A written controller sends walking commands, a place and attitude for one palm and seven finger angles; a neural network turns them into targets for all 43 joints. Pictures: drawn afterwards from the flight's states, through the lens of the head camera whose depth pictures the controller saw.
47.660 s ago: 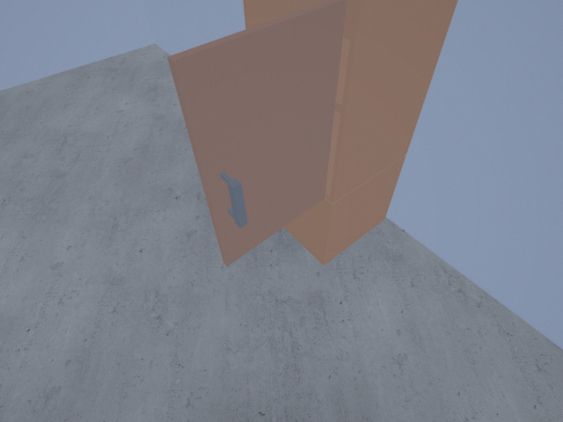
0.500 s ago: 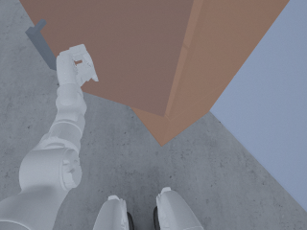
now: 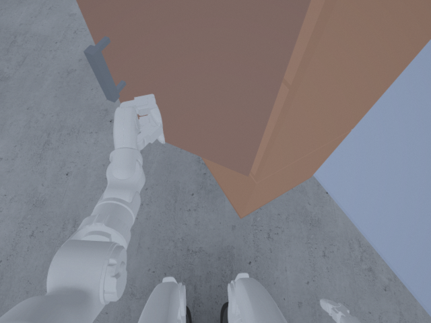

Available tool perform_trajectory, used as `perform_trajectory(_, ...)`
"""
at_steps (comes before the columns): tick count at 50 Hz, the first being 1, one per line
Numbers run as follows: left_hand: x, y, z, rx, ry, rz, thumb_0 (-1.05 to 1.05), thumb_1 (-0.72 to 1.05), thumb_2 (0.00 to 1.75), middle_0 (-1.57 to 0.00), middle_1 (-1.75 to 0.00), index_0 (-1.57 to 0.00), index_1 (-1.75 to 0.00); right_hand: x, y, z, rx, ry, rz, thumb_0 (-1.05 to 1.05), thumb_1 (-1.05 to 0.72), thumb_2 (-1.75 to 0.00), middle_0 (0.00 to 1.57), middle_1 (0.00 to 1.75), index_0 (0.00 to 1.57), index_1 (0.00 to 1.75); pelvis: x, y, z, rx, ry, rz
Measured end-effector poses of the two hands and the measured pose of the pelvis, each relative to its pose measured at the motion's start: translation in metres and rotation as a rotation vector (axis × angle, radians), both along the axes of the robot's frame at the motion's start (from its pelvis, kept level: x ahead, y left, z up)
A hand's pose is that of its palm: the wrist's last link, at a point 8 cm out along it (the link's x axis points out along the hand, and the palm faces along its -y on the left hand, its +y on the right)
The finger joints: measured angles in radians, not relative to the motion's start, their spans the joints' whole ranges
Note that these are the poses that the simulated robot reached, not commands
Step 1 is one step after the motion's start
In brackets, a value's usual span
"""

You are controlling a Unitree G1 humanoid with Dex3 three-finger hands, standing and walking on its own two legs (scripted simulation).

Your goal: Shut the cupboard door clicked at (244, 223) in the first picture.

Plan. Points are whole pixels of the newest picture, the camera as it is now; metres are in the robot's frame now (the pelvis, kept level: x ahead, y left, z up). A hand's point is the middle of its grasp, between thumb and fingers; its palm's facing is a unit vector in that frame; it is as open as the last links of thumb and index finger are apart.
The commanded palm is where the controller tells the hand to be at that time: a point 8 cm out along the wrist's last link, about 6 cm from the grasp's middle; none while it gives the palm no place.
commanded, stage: draw the hand back to the body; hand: left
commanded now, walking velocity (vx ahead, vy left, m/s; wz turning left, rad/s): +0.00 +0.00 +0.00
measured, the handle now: (109, 70) +0.62 +0.20 +0.04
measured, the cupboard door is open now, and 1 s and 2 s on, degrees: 35 35 35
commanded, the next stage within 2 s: step back with the hand held close in 1.56 s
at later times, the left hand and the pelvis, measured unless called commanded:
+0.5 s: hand (87, 156) +0.35 +0.16 +0.14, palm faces +0.00 -1.00 -0.04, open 3.1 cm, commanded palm +0.32 +0.22 +0.15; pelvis +0.02 +0.01 +0.07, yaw +0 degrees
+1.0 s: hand out of the picture +0.26 +0.27 +0.23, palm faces +0.30 -0.89 -0.34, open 4.7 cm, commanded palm +0.21 +0.32 +0.26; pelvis +0.04 +0.04 +0.12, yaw +1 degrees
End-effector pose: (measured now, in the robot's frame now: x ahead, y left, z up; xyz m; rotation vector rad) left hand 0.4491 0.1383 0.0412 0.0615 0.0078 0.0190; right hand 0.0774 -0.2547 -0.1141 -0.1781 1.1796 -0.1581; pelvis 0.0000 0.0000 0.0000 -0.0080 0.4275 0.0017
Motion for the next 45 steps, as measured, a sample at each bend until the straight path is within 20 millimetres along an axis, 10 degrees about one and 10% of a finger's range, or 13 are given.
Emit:
perform_trajectory(14, -0.064, 0.043, 0.059, 0.003, -0.01, 0.003, 0.02, 0.9, 0.9, -1.3, -1.5, -1.3, -1.5, -0.008, 0.016, 0.036, 0.058, -0.007, -0.045, 0.01, -0.91, -0.9, 0.2, 0.29, 0.2, 0.3, 0.013, 0.003, 0.044, 0.009, -0.126, -0.02)
perform_trajectory(27, -0.128, 0.084, 0.105, 0.034, -0.032, -0.011, 0.01, 0.9, 0.9, -1.25, -1.44, -1.25, -1.45, 0.082, 0.012, 0.107, -0.035, -0.317, 0.013, 0.01, -0.91, -0.9, 0.2, 0.29, 0.2, 0.3, 0.02, 0.013, 0.074, -0.004, -0.269, -0.007)
perform_trajectory(36, -0.17, 0.119, 0.149, 0.175, 0.031, 0.108, 0.02, 0.9, 0.9, -1.06, -1.23, -1.06, -1.24, 0.138, 0.059, 0.147, 0.003, -0.462, 0.064, 0.01, -0.91, -0.9, 0.2, 0.29, 0.2, 0.3, 0.031, 0.028, 0.099, -0.01, -0.375, 0.008)
perform_trajectory(45, -0.203, 0.154, 0.189, 0.229, 0.006, 0.224, 0.01, 0.9, 0.9, -0.82, -0.97, -0.82, -0.98, 0.153, 0.099, 0.158, 0.071, -0.5, 0.144, 0.01, -0.9, -0.9, 0.2, 0.3, 0.21, 0.3, 0.04, 0.04, 0.112, -0.012, -0.443, 0.015)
